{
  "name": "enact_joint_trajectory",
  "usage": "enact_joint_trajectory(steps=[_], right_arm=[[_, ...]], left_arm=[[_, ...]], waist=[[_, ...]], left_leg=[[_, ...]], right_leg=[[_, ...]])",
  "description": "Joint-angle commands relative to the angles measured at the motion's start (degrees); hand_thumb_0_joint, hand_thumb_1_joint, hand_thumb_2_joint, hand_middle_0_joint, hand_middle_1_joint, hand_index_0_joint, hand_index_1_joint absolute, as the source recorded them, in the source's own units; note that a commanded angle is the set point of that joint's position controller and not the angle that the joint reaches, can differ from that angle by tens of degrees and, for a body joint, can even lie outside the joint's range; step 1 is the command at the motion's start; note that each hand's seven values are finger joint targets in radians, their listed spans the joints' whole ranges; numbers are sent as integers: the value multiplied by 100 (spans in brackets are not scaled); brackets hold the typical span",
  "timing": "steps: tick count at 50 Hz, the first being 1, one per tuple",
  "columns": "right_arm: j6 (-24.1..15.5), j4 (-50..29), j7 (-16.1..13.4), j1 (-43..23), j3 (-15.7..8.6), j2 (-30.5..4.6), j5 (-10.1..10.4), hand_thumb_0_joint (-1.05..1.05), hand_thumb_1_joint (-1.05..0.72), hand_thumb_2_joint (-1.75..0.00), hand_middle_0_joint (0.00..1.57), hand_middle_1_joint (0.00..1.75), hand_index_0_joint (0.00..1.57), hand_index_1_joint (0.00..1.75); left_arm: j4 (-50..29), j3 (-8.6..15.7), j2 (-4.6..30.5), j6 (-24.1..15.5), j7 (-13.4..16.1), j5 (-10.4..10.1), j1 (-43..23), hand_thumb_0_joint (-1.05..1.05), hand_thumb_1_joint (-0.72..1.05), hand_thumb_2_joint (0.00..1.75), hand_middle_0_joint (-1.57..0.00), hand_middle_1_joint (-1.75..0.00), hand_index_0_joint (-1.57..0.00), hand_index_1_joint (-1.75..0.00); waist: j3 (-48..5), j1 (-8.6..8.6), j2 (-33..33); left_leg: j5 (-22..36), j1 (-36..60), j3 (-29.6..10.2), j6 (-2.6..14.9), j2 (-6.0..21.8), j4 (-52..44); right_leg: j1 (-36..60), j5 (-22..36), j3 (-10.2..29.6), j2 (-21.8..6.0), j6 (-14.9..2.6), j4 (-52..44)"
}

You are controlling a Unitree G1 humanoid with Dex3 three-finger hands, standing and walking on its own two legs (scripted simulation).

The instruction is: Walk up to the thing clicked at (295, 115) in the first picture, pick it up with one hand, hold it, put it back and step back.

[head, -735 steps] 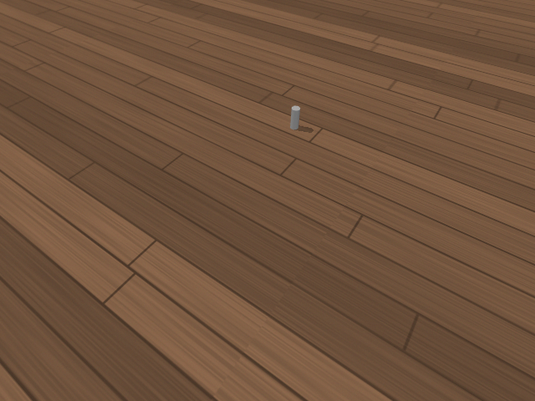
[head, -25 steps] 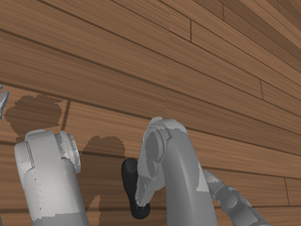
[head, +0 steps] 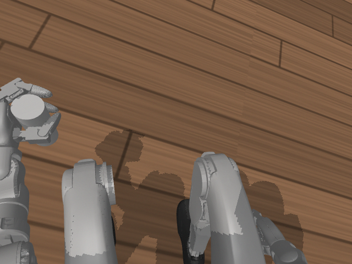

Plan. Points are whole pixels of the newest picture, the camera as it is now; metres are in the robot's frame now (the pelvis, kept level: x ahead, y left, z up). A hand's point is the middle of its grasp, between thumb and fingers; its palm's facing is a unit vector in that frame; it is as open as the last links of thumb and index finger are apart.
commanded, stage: settle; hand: left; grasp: from the side
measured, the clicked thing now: (38, 123) +0.40 +0.28 -0.09
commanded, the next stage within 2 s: lift in 0.86 s
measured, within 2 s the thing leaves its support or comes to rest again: neither
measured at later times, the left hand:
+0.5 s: hand (39, 102) +0.41 +0.25 +0.00, palm faces +0.15 -0.99 -0.04, open 7.3 cm
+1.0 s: hand (33, 96) +0.41 +0.25 +0.02, palm faces +0.16 -0.99 -0.04, open 7.3 cm
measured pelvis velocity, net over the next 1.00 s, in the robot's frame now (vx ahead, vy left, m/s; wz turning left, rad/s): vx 0.00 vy -0.01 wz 0.08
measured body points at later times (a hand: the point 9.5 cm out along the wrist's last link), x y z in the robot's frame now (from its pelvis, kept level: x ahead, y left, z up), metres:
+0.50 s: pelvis +0.01 -0.01 +0.03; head +0.21 +0.05 +0.43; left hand +0.40 +0.30 +0.00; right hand +0.18 -0.27 -0.09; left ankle +0.08 +0.13 -0.29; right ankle +0.11 -0.13 -0.29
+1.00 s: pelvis +0.00 -0.01 +0.05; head +0.20 +0.05 +0.46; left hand +0.40 +0.30 +0.03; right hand +0.16 -0.26 -0.08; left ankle +0.08 +0.13 -0.29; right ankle +0.11 -0.13 -0.29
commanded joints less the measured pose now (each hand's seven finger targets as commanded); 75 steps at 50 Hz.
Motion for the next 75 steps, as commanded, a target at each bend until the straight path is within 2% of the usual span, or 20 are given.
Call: enact_joint_trajectory(steps=[1,7,9,15,17,19,26,29,32,33,42,45,54,57,60,62,67,70,72,75], right_arm=[[-143,-337,-167,499,-632,-1354,73,0,-89,-90,20,30,20,30],[-192,-293,-245,709,-763,-1275,147,0,-89,-90,20,30,20,30],[-217,-312,-253,686,-775,-1223,169,0,-89,-90,20,30,20,30],[-268,-253,-325,812,-917,-1204,201,0,-89,-90,20,30,20,30],[-284,-271,-331,812,-930,-1161,210,0,-89,-90,20,30,20,30],[-308,-261,-361,819,-976,-1180,228,0,-89,-90,20,30,20,30],[-350,-235,-375,811,-1011,-1126,233,0,-89,-90,20,30,20,30],[-377,-204,-388,880,-1042,-1122,226,0,-89,-90,20,30,20,30],[-404,-204,-386,861,-1047,-1112,237,0,-89,-90,20,30,20,30],[-408,-212,-393,896,-1055,-1117,240,0,-89,-90,20,30,20,30],[-456,-166,-409,901,-1040,-1057,244,0,-88,-90,20,30,20,30],[-464,-150,-417,974,-1039,-1067,247,0,-88,-90,20,30,20,30],[-484,-173,-419,1057,-1091,-1054,290,0,-92,-90,20,30,20,30],[-503,-223,-450,1060,-1111,-1040,329,0,-91,-90,20,30,20,30],[-533,-282,-473,1047,-1124,-1015,397,0,-91,-90,20,30,20,30],[-538,-275,-508,1071,-1161,-1052,437,0,-91,-90,20,30,20,30],[-580,-355,-562,1058,-1164,-971,511,0,-90,-89,20,30,20,30],[-609,-493,-589,939,-1169,-918,578,0,-90,-89,20,30,20,30],[-608,-557,-622,998,-1210,-908,606,0,-90,-89,20,30,20,30],[-623,-638,-670,921,-1216,-861,665,0,-90,-89,20,30,20,30]], left_arm=[[-1352,385,1108,-454,-152,-221,-1611,0,41,125,-130,-136,-129,-138],[-1671,648,1224,-368,-321,-289,-1753,0,40,126,-133,-138,-132,-140],[-1458,487,886,-278,-374,-326,-1543,0,36,126,-133,-139,-132,-140],[-1656,697,1016,-190,-415,-283,-1647,0,39,127,-135,-138,-134,-140],[-1655,517,731,-157,-441,-296,-1645,0,38,127,-134,-139,-133,-141],[-1770,661,947,-118,-418,-270,-1789,0,37,126,-134,-138,-133,-140],[-1514,459,577,-57,-390,-194,-1733,0,39,129,-134,-139,-133,-141],[-1681,581,791,-106,-358,-150,-1900,0,39,130,-136,-141,-135,-143],[-1483,367,534,-65,-405,-142,-1947,0,39,130,-136,-141,-135,-143],[-1559,517,699,-90,-380,-151,-2042,0,40,130,-135,-139,-134,-142],[-1333,377,587,-129,-379,-107,-2186,0,45,133,-134,-139,-133,-141],[-1418,512,763,-176,-326,-93,-2298,0,43,132,-133,-138,-132,-140],[-1264,452,560,-126,-459,-145,-1939,0,38,122,-132,-140,-134,-138],[-1642,593,843,-87,-518,-198,-2015,0,38,121,-133,-140,-135,-138],[-1889,391,584,31,-591,-311,-1943,0,40,120,-131,-138,-133,-136],[-1935,529,656,135,-560,-335,-1694,0,45,120,-129,-136,-131,-134],[-2485,373,545,316,-521,-421,-1593,0,44,120,-128,-136,-131,-134],[-2400,163,147,467,-509,-478,-1063,0,43,122,-128,-138,-131,-136],[-2981,403,547,516,-442,-450,-1063,0,43,122,-129,-138,-132,-136],[-3374,123,269,712,-379,-506,-934,0,43,123,-129,-139,-131,-137]], waist=[[-3713,-5,1296],[-4181,118,1148],[-4071,92,1119],[-4311,199,1013],[-4252,132,959],[-4287,201,1030],[-4051,142,1128],[-4247,227,1173],[-3998,103,1128],[-4157,156,1081],[-4066,121,1054],[-4202,188,1161],[-4374,189,1071],[-4506,272,976],[-4537,202,1087],[-4573,309,1096],[-4555,316,977],[-4164,276,739],[-4626,440,811],[-4518,383,792]], left_leg=[[363,2423,549,163,-86,-1768],[756,2525,686,177,-92,-1790],[775,2497,706,185,-93,-1850],[909,2708,775,198,-78,-1938],[924,2663,771,204,-84,-1991],[850,2760,792,210,-85,-2073],[702,3012,768,165,-87,-2335],[805,3197,779,149,-89,-2368],[661,3138,771,166,-99,-2454],[636,3187,773,164,-102,-2472],[528,3182,832,188,-125,-2598],[614,3343,811,163,-127,-2653],[783,3546,838,162,-145,-2808],[679,3453,910,204,-150,-2858],[685,3660,862,188,-153,-3013],[796,3871,810,167,-142,-3130],[747,3922,843,198,-142,-3347],[677,3843,829,221,-125,-3509],[769,4129,860,223,-123,-3635],[747,4411,841,217,-109,-3902]], right_leg=[[1706,758,-227,258,-390,-1402],[2173,1063,-72,197,-354,-1536],[2148,1071,-51,191,-353,-1571],[2324,1152,39,167,-347,-1727],[2341,1177,39,159,-347,-1748],[2278,1081,63,159,-362,-1825],[2028,868,21,142,-411,-1894],[2061,929,35,138,-421,-1911],[1941,823,28,125,-420,-1995],[2009,787,38,125,-420,-2017],[2062,682,109,103,-415,-2156],[2064,743,98,89,-432,-2120],[2250,855,126,78,-426,-2246],[2574,766,202,76,-402,-2431],[2515,763,196,68,-425,-2510],[2503,853,185,62,-438,-2552],[2917,832,284,48,-408,-2932],[2921,776,295,49,-396,-3151],[3338,830,394,37,-389,-3352],[3472,802,463,34,-373,-3664]])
